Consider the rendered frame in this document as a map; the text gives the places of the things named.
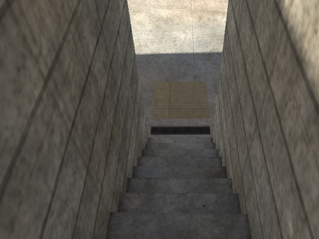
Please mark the stairs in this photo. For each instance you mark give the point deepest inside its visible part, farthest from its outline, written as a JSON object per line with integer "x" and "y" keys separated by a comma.
{"x": 179, "y": 190}

